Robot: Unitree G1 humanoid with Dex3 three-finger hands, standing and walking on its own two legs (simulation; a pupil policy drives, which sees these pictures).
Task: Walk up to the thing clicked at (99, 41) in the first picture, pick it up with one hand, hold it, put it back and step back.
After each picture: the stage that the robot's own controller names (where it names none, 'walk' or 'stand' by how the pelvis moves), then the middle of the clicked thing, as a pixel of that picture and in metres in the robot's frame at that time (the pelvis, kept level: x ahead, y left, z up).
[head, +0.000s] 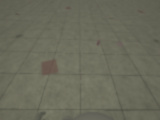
stand; (98, 43) +1.91 -0.23 -0.72
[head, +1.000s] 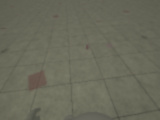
walk; (87, 47) +1.78 +0.14 -0.69
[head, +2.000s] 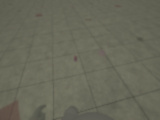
walk; (75, 58) +1.21 +0.33 -0.71
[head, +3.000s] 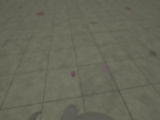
walk; (73, 74) +0.78 +0.28 -0.72
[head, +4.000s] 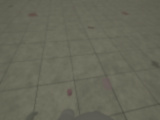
walk; (69, 92) +0.47 +0.21 -0.69
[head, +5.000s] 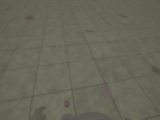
stand; (66, 104) +0.33 +0.21 -0.71
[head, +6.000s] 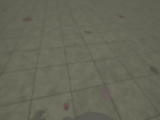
stand; (66, 106) +0.31 +0.21 -0.72
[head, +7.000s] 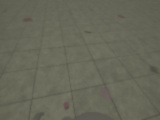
stand; (66, 106) +0.32 +0.21 -0.73
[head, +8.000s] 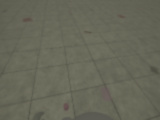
stand; (66, 107) +0.30 +0.22 -0.73
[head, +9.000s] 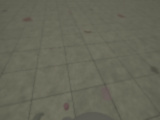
go down; (66, 106) +0.30 +0.21 -0.73
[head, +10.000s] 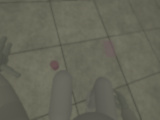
go down; (54, 65) +0.38 +0.26 -0.32
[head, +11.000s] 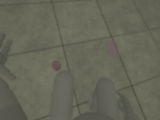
approach; (56, 66) +0.37 +0.27 -0.30
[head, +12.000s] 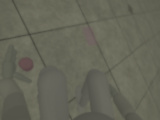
close in; (26, 65) +0.33 +0.31 -0.22
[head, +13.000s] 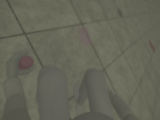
close; (25, 64) +0.34 +0.30 -0.21
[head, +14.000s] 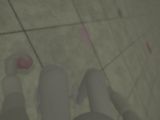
lift; (24, 63) +0.33 +0.30 -0.22
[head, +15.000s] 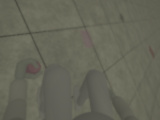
lift; (32, 69) +0.30 +0.27 -0.21
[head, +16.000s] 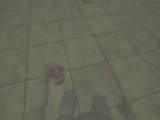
lift; (58, 76) +0.31 +0.20 +0.00
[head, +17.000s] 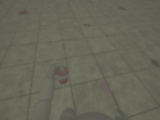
hold; (63, 75) +0.33 +0.17 +0.02
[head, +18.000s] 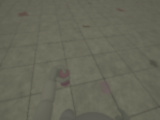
hold; (64, 78) +0.32 +0.16 +0.00
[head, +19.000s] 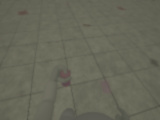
hold; (65, 78) +0.32 +0.16 -0.01
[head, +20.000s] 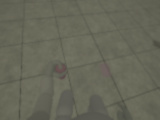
crouch; (61, 71) +0.36 +0.18 -0.07
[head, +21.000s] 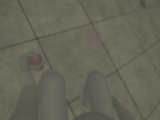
lower; (37, 63) +0.37 +0.27 -0.18
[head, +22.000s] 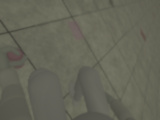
lower; (16, 59) +0.39 +0.29 -0.22
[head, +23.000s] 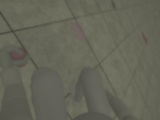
lower; (19, 58) +0.39 +0.30 -0.22
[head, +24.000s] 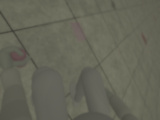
lower; (19, 58) +0.38 +0.30 -0.22
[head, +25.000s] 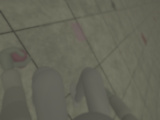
loosen; (20, 59) +0.37 +0.30 -0.22
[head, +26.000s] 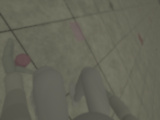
withdraw; (21, 62) +0.36 +0.28 -0.22
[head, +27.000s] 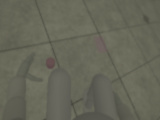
stand; (50, 63) +0.38 +0.26 -0.26
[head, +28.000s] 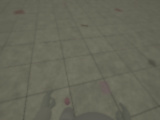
stand; (67, 101) +0.34 +0.18 -0.64
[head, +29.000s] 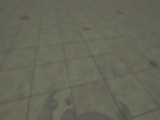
stand; (68, 101) +0.36 +0.19 -0.66
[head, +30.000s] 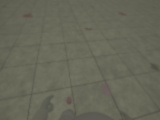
stand; (69, 100) +0.36 +0.18 -0.68
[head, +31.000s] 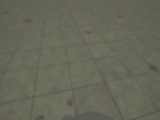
walk; (70, 102) +0.37 +0.18 -0.72
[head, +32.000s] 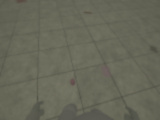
walk; (72, 82) +0.50 +0.18 -0.70
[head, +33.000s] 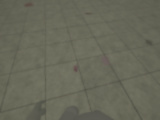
walk; (75, 68) +0.79 +0.21 -0.70
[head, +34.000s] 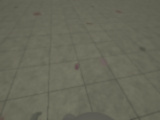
stand; (76, 66) +1.00 +0.19 -0.71
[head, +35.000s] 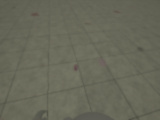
stand; (75, 67) +0.99 +0.20 -0.73
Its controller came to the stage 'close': yes
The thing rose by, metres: 0.71
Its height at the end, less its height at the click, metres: +0.00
